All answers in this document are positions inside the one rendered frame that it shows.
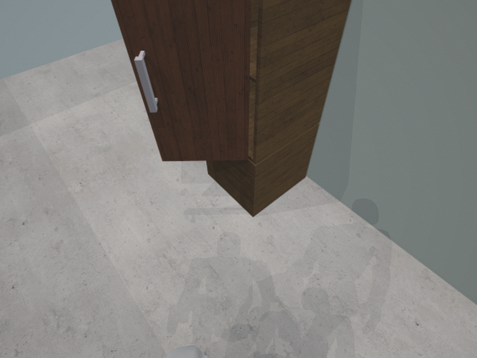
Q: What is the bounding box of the handle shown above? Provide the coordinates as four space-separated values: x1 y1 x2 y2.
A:
134 51 158 113

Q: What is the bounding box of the cupboard door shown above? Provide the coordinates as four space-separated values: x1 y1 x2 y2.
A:
111 0 251 161

